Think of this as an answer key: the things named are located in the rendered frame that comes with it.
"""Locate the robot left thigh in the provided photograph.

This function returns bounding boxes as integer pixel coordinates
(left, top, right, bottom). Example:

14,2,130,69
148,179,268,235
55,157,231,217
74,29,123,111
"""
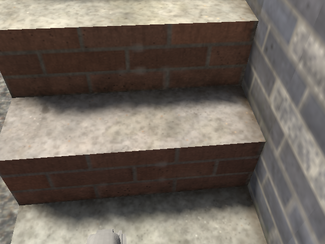
88,229,126,244

